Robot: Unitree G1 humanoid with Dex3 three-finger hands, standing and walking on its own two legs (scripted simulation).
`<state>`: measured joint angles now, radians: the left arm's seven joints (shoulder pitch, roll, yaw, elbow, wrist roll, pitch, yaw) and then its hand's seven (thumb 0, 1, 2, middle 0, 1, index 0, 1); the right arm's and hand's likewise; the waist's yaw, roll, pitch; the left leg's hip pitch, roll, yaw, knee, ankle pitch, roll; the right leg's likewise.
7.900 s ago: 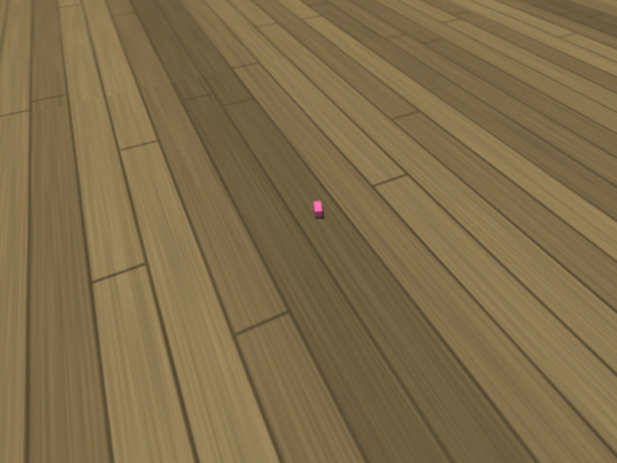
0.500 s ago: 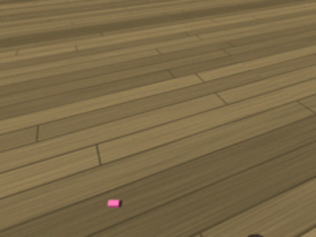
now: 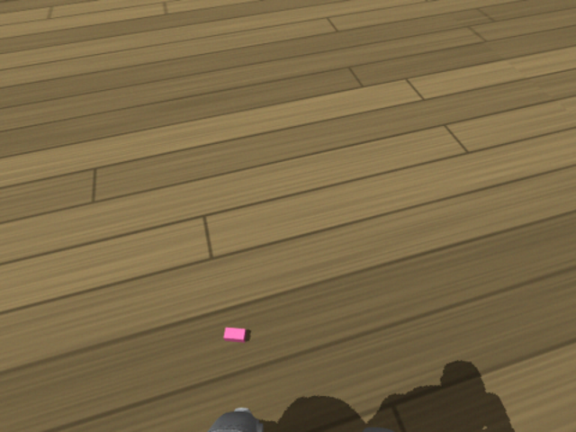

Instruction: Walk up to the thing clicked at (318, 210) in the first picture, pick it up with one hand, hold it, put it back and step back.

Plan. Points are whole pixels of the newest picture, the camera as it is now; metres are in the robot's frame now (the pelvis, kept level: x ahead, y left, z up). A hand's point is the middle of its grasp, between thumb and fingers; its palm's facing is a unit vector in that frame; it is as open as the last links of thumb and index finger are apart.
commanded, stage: walk up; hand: left
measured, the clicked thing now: (235, 335) +0.47 +0.22 -0.73
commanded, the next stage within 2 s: stand in 1.60 s
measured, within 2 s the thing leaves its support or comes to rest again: neither
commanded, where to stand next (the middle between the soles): +0.08 -0.01 m, yaw -2 degrees
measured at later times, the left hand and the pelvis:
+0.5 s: hand out of the picture +0.10 +0.22 -0.15, palm faces -0.13 -0.89 -0.44, open 7.4 cm; pelvis -0.03 -0.06 -0.02, yaw -6 degrees
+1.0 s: hand out of the picture -0.01 +0.32 -0.11, palm faces +0.00 -0.85 -0.53, open 7.4 cm; pelvis -0.04 +0.00 +0.01, yaw -3 degrees
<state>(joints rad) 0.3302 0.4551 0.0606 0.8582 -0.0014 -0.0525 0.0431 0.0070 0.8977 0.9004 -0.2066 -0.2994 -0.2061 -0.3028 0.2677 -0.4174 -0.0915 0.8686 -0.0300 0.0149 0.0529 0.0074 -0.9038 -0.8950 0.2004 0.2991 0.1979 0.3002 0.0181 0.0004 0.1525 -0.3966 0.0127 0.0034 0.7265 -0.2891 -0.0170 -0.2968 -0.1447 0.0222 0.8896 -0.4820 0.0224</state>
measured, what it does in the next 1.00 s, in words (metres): steps on the spot: right foot, then left foot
